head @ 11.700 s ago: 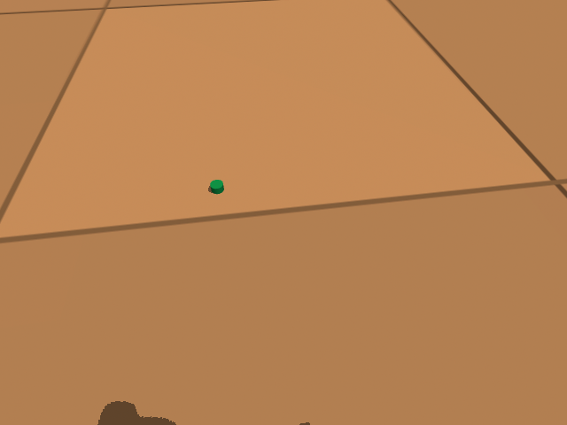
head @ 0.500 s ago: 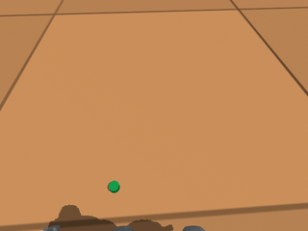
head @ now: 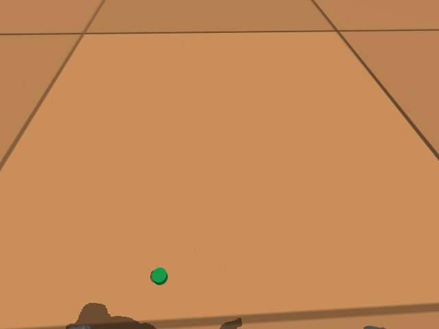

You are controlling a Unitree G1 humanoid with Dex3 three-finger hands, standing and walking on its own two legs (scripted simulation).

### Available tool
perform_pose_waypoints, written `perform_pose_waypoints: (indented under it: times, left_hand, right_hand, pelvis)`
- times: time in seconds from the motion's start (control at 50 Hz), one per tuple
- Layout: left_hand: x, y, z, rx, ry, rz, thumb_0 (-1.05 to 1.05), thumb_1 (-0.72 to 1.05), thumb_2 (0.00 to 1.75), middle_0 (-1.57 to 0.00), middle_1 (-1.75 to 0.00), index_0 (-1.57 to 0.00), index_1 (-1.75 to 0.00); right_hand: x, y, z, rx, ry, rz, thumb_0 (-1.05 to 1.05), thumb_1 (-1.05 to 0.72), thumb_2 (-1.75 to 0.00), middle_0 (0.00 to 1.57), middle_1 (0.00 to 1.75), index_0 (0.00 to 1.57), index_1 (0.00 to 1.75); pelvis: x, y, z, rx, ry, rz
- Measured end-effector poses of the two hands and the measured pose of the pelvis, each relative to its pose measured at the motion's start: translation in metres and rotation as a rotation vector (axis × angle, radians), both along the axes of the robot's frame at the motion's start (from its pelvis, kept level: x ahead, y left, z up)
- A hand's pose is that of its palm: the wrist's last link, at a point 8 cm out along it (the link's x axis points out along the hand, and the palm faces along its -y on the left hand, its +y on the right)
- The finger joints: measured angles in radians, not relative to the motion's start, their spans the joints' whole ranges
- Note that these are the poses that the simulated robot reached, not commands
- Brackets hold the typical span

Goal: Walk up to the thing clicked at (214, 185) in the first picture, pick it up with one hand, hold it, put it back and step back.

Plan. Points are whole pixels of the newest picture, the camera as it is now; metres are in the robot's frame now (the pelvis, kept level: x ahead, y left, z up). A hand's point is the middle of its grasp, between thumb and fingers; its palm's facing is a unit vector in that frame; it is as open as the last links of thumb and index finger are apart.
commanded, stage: stand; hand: left
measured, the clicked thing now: (159, 276) +0.46 +0.26 -0.76
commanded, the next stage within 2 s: walk up in 1.90 s
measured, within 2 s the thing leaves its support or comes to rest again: neither
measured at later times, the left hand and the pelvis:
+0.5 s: hand out of the picture +0.08 +0.26 -0.15, palm faces -0.01 -0.94 -0.35, open 7.4 cm; pelvis +0.01 +0.00 +0.00, yaw +0 degrees
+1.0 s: hand out of the picture +0.09 +0.26 -0.15, palm faces -0.01 -0.94 -0.34, open 7.4 cm; pelvis +0.01 +0.00 +0.00, yaw +1 degrees
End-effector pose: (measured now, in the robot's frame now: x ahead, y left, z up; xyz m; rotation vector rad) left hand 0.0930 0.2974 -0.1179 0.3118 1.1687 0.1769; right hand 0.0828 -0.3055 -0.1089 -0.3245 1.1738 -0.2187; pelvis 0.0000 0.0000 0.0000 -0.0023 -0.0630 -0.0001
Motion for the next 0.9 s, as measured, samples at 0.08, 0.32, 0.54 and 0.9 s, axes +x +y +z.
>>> perform_pose_waypoints:
  times: [0.08,0.32,0.54,0.9]
  left_hand:
    - [-0.009,0.001,-0.001,0.001,0.027,0.009,0.01,0.90,0.89,-0.21,-0.30,-0.20,-0.30]
    - [-0.028,0.004,0.000,0.019,0.084,0.040,0.01,0.90,0.89,-0.21,-0.30,-0.20,-0.30]
    - [-0.017,0.004,0.001,0.015,0.062,0.039,0.01,0.90,0.89,-0.21,-0.30,-0.20,-0.30]
    - [-0.011,0.004,0.002,0.010,0.045,0.035,0.01,0.90,0.89,-0.21,-0.30,-0.20,-0.30]
  right_hand:
    - [-0.002,0.001,-0.001,0.006,0.014,-0.002,0.00,-0.90,-0.90,0.21,0.30,0.20,0.30]
    - [-0.006,0.008,-0.010,0.036,0.063,0.002,0.00,-0.90,-0.90,0.21,0.30,0.20,0.30]
    - [0.001,0.010,-0.009,0.034,0.056,0.010,0.00,-0.90,-0.90,0.21,0.30,0.20,0.30]
    - [0.008,0.009,-0.005,0.020,0.038,0.019,0.00,-0.90,-0.90,0.21,0.30,0.20,0.30]
  pelvis:
    - [-0.001,-0.001,0.001,0.000,0.004,-0.001]
    - [0.002,-0.002,0.002,-0.002,0.017,0.006]
    - [0.007,-0.001,0.002,-0.001,0.019,0.008]
    - [0.009,0.000,0.003,0.000,0.017,0.011]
